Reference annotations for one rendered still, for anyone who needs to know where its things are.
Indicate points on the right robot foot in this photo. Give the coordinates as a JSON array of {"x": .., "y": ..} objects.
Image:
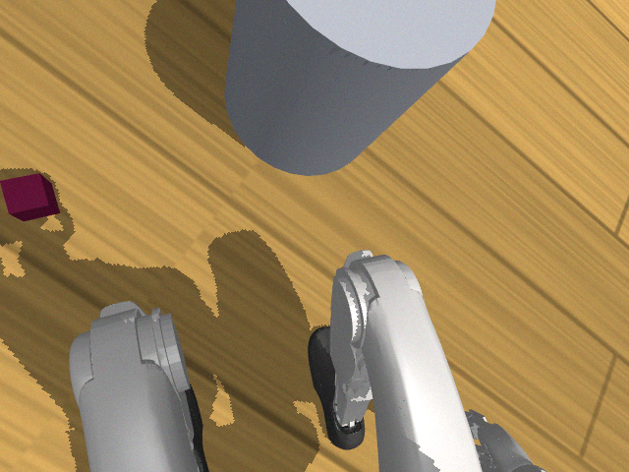
[{"x": 323, "y": 375}]

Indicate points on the right robot hand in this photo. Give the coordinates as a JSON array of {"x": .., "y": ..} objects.
[{"x": 498, "y": 451}]

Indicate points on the left robot foot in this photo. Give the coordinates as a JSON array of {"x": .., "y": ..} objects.
[{"x": 197, "y": 425}]

